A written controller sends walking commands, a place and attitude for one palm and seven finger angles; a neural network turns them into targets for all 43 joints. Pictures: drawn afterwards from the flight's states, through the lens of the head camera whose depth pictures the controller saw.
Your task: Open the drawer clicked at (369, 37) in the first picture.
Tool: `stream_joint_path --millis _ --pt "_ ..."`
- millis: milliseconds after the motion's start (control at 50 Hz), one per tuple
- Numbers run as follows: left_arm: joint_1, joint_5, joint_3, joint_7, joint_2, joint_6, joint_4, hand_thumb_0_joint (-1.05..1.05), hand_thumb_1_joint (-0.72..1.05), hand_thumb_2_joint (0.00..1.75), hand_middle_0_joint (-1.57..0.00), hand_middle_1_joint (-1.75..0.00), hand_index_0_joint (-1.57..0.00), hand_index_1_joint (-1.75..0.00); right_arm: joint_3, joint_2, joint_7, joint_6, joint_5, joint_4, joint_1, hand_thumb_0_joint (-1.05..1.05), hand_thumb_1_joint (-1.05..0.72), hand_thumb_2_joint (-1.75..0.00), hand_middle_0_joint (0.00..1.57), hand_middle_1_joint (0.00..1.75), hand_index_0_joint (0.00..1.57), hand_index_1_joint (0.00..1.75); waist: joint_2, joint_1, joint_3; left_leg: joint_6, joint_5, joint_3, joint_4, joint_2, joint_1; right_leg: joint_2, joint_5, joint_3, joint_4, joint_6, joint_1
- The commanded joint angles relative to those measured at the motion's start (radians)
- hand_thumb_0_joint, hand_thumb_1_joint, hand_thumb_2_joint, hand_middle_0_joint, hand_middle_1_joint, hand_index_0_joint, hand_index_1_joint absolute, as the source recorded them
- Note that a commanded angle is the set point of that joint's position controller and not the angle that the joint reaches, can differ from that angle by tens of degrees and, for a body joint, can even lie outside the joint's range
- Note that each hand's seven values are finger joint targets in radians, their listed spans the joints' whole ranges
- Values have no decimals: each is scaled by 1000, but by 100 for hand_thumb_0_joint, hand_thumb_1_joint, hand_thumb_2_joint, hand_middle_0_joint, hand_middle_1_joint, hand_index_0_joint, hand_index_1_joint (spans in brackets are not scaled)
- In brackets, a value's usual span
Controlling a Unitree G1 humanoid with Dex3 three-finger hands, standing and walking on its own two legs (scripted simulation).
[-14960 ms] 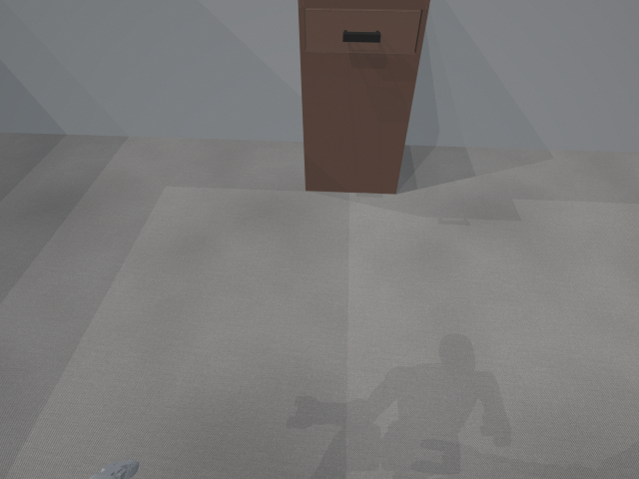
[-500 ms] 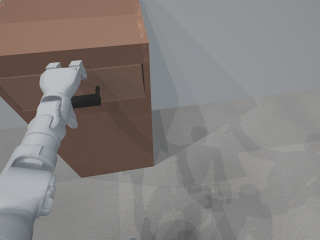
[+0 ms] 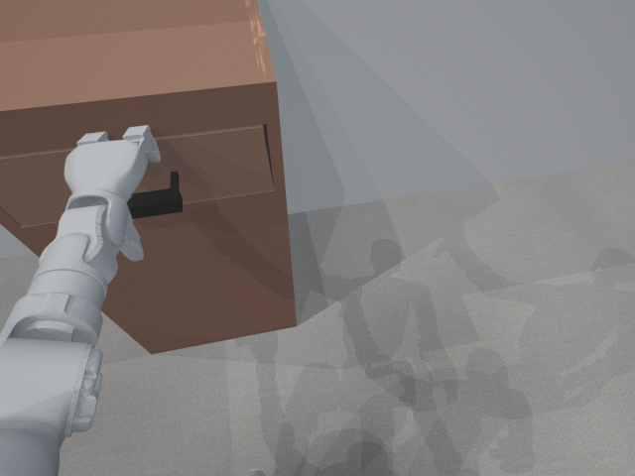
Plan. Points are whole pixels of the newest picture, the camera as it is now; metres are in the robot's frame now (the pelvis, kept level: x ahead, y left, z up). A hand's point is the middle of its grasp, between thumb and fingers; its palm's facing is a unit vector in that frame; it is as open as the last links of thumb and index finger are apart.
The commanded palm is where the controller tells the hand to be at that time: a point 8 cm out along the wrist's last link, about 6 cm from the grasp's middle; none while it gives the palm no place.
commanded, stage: move the hooked fingers above the handle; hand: left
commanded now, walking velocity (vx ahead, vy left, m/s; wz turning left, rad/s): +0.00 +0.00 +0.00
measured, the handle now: (134, 194) +0.52 +0.25 +0.01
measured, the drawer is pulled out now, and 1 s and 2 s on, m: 0.00 0.00 0.00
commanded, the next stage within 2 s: lower the fingers behind the handle in 0.50 s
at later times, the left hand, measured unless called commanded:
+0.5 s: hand (106, 193) +0.47 +0.26 +0.07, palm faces -0.07 -0.02 -1.00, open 13.7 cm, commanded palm +0.45 +0.25 +0.13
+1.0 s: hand (120, 209) +0.47 +0.25 +0.04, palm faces -0.07 -0.04 -1.00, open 13.8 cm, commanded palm +0.45 +0.25 +0.10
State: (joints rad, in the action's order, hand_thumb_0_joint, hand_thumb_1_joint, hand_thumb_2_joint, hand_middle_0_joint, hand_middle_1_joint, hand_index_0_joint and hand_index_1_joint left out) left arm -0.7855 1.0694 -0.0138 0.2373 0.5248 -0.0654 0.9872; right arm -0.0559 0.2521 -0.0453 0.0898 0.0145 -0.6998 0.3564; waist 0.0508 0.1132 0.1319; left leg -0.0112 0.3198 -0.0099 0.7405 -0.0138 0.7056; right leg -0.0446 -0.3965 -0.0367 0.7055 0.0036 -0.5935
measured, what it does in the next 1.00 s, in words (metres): stands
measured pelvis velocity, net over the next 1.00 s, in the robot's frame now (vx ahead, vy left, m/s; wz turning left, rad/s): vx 0.00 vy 0.01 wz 0.00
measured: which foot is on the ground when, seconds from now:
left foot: down 0.00-1.00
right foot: down 0.00-1.00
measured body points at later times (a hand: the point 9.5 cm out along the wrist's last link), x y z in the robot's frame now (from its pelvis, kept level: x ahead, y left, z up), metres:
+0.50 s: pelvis +0.00 +0.00 +0.00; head +0.07 -0.01 +0.45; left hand +0.47 +0.25 +0.13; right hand +0.03 -0.28 -0.12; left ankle +0.01 +0.11 -0.71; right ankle -0.04 -0.12 -0.71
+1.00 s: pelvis +0.00 +0.01 +0.00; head +0.07 +0.00 +0.44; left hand +0.46 +0.25 +0.10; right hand +0.02 -0.26 -0.13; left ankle +0.01 +0.11 -0.71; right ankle -0.04 -0.12 -0.71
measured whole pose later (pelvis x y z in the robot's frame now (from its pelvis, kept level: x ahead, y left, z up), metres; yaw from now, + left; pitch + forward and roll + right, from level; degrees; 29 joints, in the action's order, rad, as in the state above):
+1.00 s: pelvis +0.00 +0.01 +0.00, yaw +0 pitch +16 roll -2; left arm -0.78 1.05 0.02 0.24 0.51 0.00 1.03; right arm -0.05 0.24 -0.03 0.09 0.01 -0.71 0.35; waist 0.05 0.10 0.14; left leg -0.02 0.33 -0.01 0.76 -0.01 0.72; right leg -0.04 -0.40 -0.04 0.71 0.00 -0.60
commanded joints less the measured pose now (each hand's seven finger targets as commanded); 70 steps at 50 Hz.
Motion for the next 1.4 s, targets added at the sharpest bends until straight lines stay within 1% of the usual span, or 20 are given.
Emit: stream_joint_path --millis 0,80,200,260,280,340,420,480,560,640,680,800,840,920,1060,1120,1200,1240,1320,1380 --pt "-500 1 -100 96 341 66 -193 0 -50 30 -30 -120 -30 -120 -57 160 -8 -21 -3 54 95 0 -90 -90 20 30 20 30 47 -11 426 -32 -407 34 -21 27 -352 -28 407 55 -62 20 99" --pt "-523 1 -98 99 340 102 -207 0 -50 30 -30 -120 -30 -120 -59 160 -6 -16 -2 51 87 0 -90 -90 20 30 20 30 60 -14 466 -33 -445 34 -24 27 -398 -29 435 56 -67 20 116" --pt "-487 -14 -63 53 307 128 -159 0 -50 30 -30 -120 -30 -120 -49 160 -12 -9 5 59 70 0 -90 -90 20 30 20 30 4 -9 382 -39 -395 39 -51 31 -361 -24 432 54 -95 16 143" --pt "-465 -12 -91 31 352 112 -153 0 -50 30 -30 -120 -30 -120 -46 162 -22 -4 7 66 63 0 -90 -90 20 30 20 30 -16 -16 384 -42 -383 45 -57 33 -344 -17 450 43 -100 13 179" --pt "-475 -13 -54 22 315 109 -154 0 -50 30 -30 -120 -30 -120 -44 161 -24 -5 7 68 63 0 -90 -90 20 30 20 30 -11 -8 360 -42 -371 46 -62 33 -340 -16 439 45 -105 13 162" --pt "-439 -11 -49 4 314 93 -124 0 -50 30 -30 -120 -30 -120 -42 163 -25 -6 11 70 66 0 -90 -90 20 30 20 30 -21 -9 320 -41 -344 46 -69 32 -319 -14 415 42 -111 13 155" --pt "-438 -25 -19 -20 275 64 -147 0 -50 30 -30 -120 -30 -120 -49 165 -24 -8 8 71 78 0 -90 -90 20 30 20 30 -26 3 335 -43 -352 48 -58 30 -342 -13 420 37 -115 15 146" --pt "-434 -31 2 -24 237 37 -203 0 -50 30 -30 -120 -30 -120 -57 161 -21 -11 8 72 80 0 -90 -90 20 30 20 30 16 2 357 -41 -372 41 -51 28 -387 -19 408 41 -107 17 114" --pt "-464 -35 1 -8 226 8 -259 0 -50 30 -30 -120 -30 -120 -65 160 -18 -13 3 63 88 0 -90 -90 20 30 20 30 27 8 376 -42 -395 27 -36 29 -414 -25 400 44 -98 20 88" --pt "-457 -19 -79 43 302 14 -244 0 -50 30 -30 -120 -30 -120 -63 160 -10 -14 -1 51 90 0 -90 -90 20 30 20 30 45 -17 384 -35 -419 22 -28 28 -386 -27 404 52 -73 26 84" --pt "-437 -14 -48 64 249 38 -210 0 -50 30 -30 -120 -30 -120 -62 157 -2 -14 -3 51 85 0 -90 -90 20 30 20 30 43 -15 369 -32 -421 24 -25 26 -375 -29 396 61 -66 28 65" --pt "-431 -2 -53 75 270 103 -137 0 -50 30 -30 -120 -30 -120 -59 163 3 -9 -5 54 90 0 -90 -90 20 30 20 30 21 -16 402 -32 -391 39 -22 27 -336 -26 406 53 -63 23 95" --pt "-435 -4 -56 63 279 91 -158 0 -50 30 -30 -120 -30 -120 -61 165 -1 -9 -6 55 92 0 -90 -90 20 30 20 30 14 -10 440 -34 -417 37 -14 25 -356 -25 440 48 -59 19 109" --pt "-461 -11 -8 45 216 58 -169 0 -50 30 -30 -120 -30 -120 -63 161 -7 -15 -9 47 99 0 -90 -90 20 30 20 30 -5 17 378 -38 -393 24 -11 19 -357 -29 392 54 -68 20 56" --pt "-443 5 -22 90 208 28 -158 0 -50 30 -30 -120 -30 -120 -66 156 -4 -23 -14 35 108 0 -90 -90 20 30 20 30 48 7 367 -31 -368 14 4 17 -353 -33 326 62 -45 27 -24" --pt "-401 10 -85 116 273 44 -126 0 -50 30 -30 -120 -30 -120 -62 161 0 -19 -18 35 109 0 -90 -90 20 30 20 30 31 -13 403 -29 -376 19 16 22 -313 -33 353 58 -30 29 14" --pt "-451 19 -20 136 208 75 -112 0 -50 30 -30 -120 -30 -120 -62 160 6 -25 -16 36 109 0 -90 -90 20 30 20 30 49 7 381 -26 -329 17 13 18 -301 -34 302 65 -28 28 -35" --pt "-497 24 -26 138 230 78 -110 0 -50 30 -30 -120 -30 -120 -64 165 4 -26 -17 28 118 0 -90 -90 20 30 20 30 47 23 402 -28 -332 13 21 14 -314 -35 302 62 -26 25 -47" --pt "-512 14 -18 131 212 65 -132 0 -50 30 -30 -120 -30 -120 -67 162 -1 -32 -23 23 123 0 -90 -90 20 30 20 30 49 27 453 -29 -355 10 40 15 -333 -35 323 60 -16 25 -40" --pt "-503 21 12 133 171 63 -113 0 -50 30 -30 -120 -30 -120 -67 158 -1 -36 -23 16 125 0 -90 -90 20 30 20 30 76 30 420 -25 -336 3 44 13 -330 -37 282 66 -11 26 -94"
